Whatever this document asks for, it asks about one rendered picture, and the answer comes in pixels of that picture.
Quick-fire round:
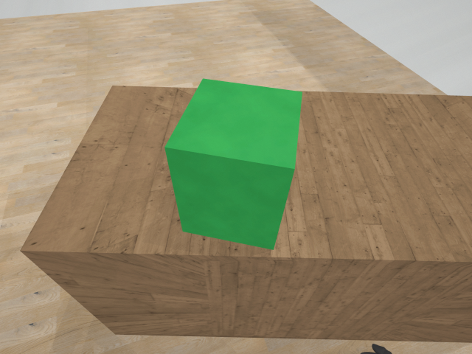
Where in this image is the pedestal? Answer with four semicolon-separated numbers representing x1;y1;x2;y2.
20;86;472;343

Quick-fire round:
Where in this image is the carton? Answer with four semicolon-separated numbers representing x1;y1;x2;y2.
164;79;302;250

